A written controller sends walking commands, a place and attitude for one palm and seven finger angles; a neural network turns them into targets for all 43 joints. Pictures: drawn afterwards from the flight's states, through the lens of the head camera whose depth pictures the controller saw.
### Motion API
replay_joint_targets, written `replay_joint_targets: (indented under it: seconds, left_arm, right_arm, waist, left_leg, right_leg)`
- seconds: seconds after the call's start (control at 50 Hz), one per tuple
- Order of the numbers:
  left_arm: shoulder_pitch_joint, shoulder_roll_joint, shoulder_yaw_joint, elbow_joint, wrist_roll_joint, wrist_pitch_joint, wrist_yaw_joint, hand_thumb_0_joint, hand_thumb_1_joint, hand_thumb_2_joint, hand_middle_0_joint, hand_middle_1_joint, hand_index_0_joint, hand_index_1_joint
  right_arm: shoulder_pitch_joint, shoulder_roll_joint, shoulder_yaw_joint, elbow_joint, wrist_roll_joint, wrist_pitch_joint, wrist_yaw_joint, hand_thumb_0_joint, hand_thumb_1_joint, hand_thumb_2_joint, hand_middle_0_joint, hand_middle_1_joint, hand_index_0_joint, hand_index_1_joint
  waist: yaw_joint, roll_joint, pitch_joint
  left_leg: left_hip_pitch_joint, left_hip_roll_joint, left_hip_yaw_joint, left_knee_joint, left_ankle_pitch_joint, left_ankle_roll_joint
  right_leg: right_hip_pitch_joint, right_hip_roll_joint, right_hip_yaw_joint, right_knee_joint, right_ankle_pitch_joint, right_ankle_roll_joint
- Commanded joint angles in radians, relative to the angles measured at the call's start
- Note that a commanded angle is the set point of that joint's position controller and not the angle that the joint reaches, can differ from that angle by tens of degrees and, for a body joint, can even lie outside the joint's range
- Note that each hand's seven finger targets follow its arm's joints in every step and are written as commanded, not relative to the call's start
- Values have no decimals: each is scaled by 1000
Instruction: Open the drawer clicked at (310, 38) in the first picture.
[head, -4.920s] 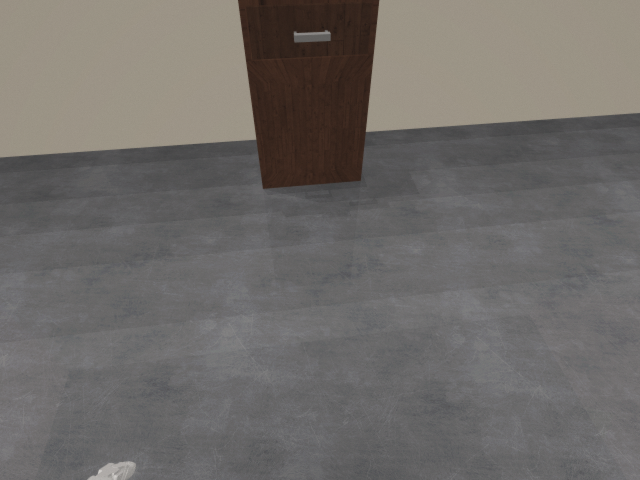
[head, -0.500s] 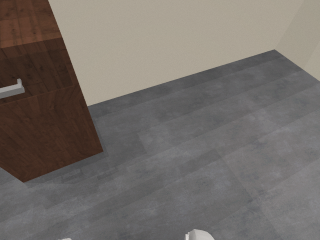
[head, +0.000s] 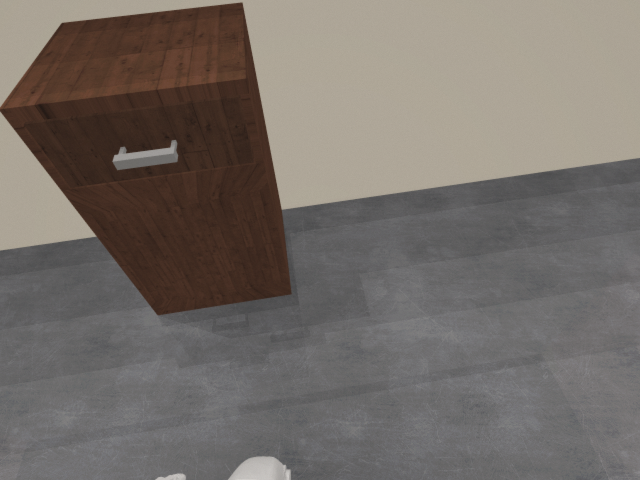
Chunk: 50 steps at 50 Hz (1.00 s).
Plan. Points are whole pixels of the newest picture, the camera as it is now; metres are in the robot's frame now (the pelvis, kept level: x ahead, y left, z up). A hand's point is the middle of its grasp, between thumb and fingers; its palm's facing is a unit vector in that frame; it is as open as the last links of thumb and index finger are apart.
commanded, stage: turn to face it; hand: left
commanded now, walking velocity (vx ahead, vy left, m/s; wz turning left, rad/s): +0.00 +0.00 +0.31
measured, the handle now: (147, 152) +0.77 +0.43 -0.05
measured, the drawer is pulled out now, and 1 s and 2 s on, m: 0.00 0.00 0.00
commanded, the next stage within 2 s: take the last steps up to it in 0.16 s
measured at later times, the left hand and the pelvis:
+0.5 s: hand out of the picture -0.01 +0.26 -0.17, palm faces +0.18 -0.96 -0.23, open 7.4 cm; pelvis -0.01 +0.05 +0.00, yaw +8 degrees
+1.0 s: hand out of the picture +0.00 +0.19 -0.16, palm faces +0.28 -0.94 -0.17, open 7.3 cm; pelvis +0.10 +0.05 +0.00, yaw +11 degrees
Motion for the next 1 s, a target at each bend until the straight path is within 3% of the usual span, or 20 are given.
replay_joint_targets:
  seconds: [0.0,0.08,0.14,0.16,0.18,0.2,0.22,0.26,0.32,0.46,0.52,0.58,0.6,0.62,0.64,0.66,0.7,0.76,0.82,0.98]
  left_arm:
    - [65,235,63,-43,9,-16,9,0,900,900,-200,-300,-200,-300]
    - [93,261,75,-15,15,-13,7,0,900,900,-200,-300,-200,-300]
    - [61,257,77,3,1,-7,5,0,900,900,-200,-300,-200,-300]
    - [63,225,71,0,-8,-3,3,0,900,900,-200,-300,-200,-300]
    - [69,158,57,-30,-15,3,-2,0,900,900,-200,-300,-200,-300]
    - [15,140,37,-48,-8,12,2,0,900,900,-200,-300,-200,-300]
    - [-11,156,43,-43,-5,21,1,0,900,900,-200,-300,-200,-300]
    - [7,150,48,10,-5,25,-1,0,900,900,-200,-300,-200,-300]
    - [35,141,44,43,0,15,-21,0,900,900,-200,-300,-200,-300]
    - [-43,116,30,34,7,-7,-36,0,900,900,-200,-300,-200,-300]
    - [-39,91,25,34,5,-16,-39,0,900,900,-200,-300,-200,-300]
    - [78,84,31,80,4,-29,-39,0,900,900,-200,-300,-200,-300]
    - [147,100,37,108,7,-38,-35,0,900,900,-200,-300,-200,-300]
    - [221,157,49,135,15,-50,-26,0,900,900,-200,-300,-200,-300]
    - [294,236,66,146,15,-51,-17,0,900,900,-200,-300,-200,-300]
    - [313,241,66,145,2,-46,-9,0,900,900,-200,-300,-200,-300]
    - [209,177,55,136,-1,-60,-6,0,900,900,-200,-300,-200,-300]
    - [153,98,35,128,-4,-75,-6,0,900,900,-200,-300,-200,-300]
    - [185,85,28,149,-5,-87,-7,0,900,900,-200,-300,-200,-300]
    - [276,103,32,214,6,-95,-2,0,900,900,-200,-300,-200,-300]
  right_arm:
    - [-101,-28,10,-93,2,-28,-4,0,-900,-900,200,300,200,300]
    - [-109,-9,27,-93,12,-46,-10,0,-900,-900,200,300,200,300]
    - [-5,-24,29,-58,12,-65,-17,0,-900,-900,200,300,200,300]
    - [33,-76,19,-45,10,-75,-19,0,-900,-900,200,300,200,300]
    - [62,-174,-4,-51,0,-84,-25,0,-900,-900,200,300,200,300]
    - [93,-214,-10,-39,3,-72,-34,0,-900,-900,200,300,200,300]
    - [79,-188,-1,-33,-4,-70,-40,0,-900,-900,200,300,200,300]
    - [-9,-115,23,-32,-3,-78,-55,0,-900,-900,200,300,200,300]
    - [7,-91,32,-27,-2,-91,-53,0,-900,-900,200,300,200,300]
    - [134,-62,30,31,-5,-116,-53,0,-900,-900,200,300,200,300]
    - [129,-66,28,40,-10,-117,-52,0,-900,-900,200,300,200,300]
    - [100,-54,33,53,-6,-115,-50,0,-900,-900,200,300,200,300]
    - [92,-32,36,58,-2,-116,-48,0,-900,-900,200,300,200,300]
    - [95,17,46,52,7,-121,-45,0,-900,-900,200,300,200,300]
    - [62,54,55,14,8,-124,-39,0,-900,-900,200,300,200,300]
    - [10,-3,41,-7,-4,-115,-32,0,-900,-900,200,300,200,300]
    - [23,0,29,30,-8,-112,-21,0,-900,-900,200,300,200,300]
    - [116,50,29,87,-9,-96,-12,0,-900,-900,200,300,200,300]
    - [120,67,30,89,-8,-91,-10,0,-900,-900,200,300,200,300]
    - [-62,92,43,22,-2,-115,4,0,-900,-900,200,300,200,300]
  waist:
    - [57,-211,-38]
    - [76,-260,-96]
    - [19,-216,-165]
    - [-2,-88,-194]
    - [-21,202,-204]
    - [-45,245,-180]
    - [-35,143,-137]
    - [6,219,-99]
    - [8,136,-71]
    - [-29,95,11]
    - [-19,94,17]
    - [44,57,-5]
    - [74,-3,-13]
    - [106,-167,-26]
    - [140,-381,1]
    - [144,-265,48]
    - [84,-221,103]
    - [18,-111,78]
    - [12,-143,81]
    - [59,-150,84]
  left_leg:
    - [-24,15,42,-148,-60,-6]
    - [90,-3,85,-359,-107,13]
    - [284,-12,100,-662,117,31]
    - [436,55,38,-760,275,51]
    - [574,299,-261,-767,616,152]
    - [516,400,-318,-756,852,261]
    - [460,386,-242,-749,819,286]
    - [394,270,-167,-762,690,238]
    - [401,213,-144,-823,403,223]
    - [404,227,-233,-922,60,262]
    - [344,227,-237,-916,-10,260]
    - [217,185,-193,-823,-75,218]
    - [128,129,-148,-719,-112,181]
    - [-19,37,-46,-521,-146,134]
    - [-188,-46,65,-278,-214,99]
    - [-203,-1,2,-135,-204,102]
    - [-195,50,-22,-27,-39,103]
    - [-101,74,5,-25,116,78]
    - [-114,81,33,-64,196,52]
    - [-79,87,89,-376,181,60]
  right_leg:
    - [76,-243,170,-175,288,-112]
    - [122,-259,156,-102,456,-120]
    - [94,-212,80,29,451,-43]
    - [-7,-169,36,149,340,8]
    - [-274,-47,-7,323,-97,80]
    - [-327,-16,74,451,-381,89]
    - [-315,-29,116,525,-340,78]
    - [-304,-23,151,567,-232,81]
    - [-323,6,125,586,-144,81]
    - [-333,6,119,372,-142,72]
    - [-230,22,97,221,-155,63]
    - [10,62,71,25,-44,55]
    - [143,48,95,-62,-14,50]
    - [273,-85,264,-158,-172,13]
    - [311,-304,591,-324,-329,-89]
    - [200,-367,661,-408,-476,-145]
    - [78,-300,580,-418,-447,-124]
    - [10,-196,316,-388,-186,-83]
    - [25,-160,211,-391,-29,-81]
    - [115,-187,173,-324,185,-117]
